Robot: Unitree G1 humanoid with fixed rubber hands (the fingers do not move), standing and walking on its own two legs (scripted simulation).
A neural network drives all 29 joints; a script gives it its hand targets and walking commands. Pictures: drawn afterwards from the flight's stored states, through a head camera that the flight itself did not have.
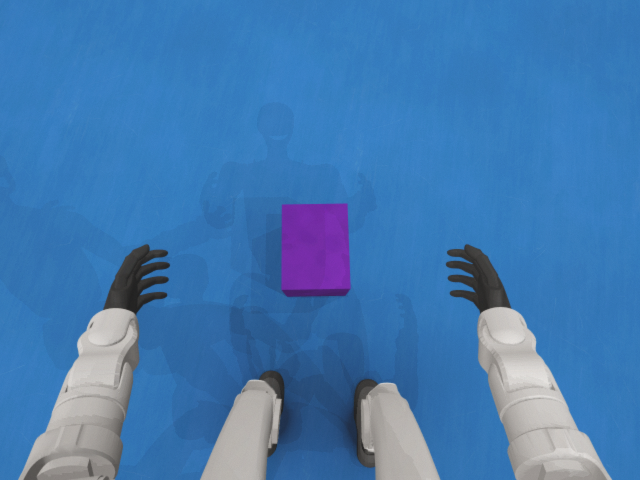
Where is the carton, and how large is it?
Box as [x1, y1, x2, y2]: [281, 203, 350, 296]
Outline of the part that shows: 347,203 282,204 281,289 287,296 345,295 350,288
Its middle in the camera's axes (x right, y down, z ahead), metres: -0.01 +0.03 +1.02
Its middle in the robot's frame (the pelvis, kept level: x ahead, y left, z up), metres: +0.49 +0.02 -0.62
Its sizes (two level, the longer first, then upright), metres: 0.210 0.162 0.176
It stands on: the floor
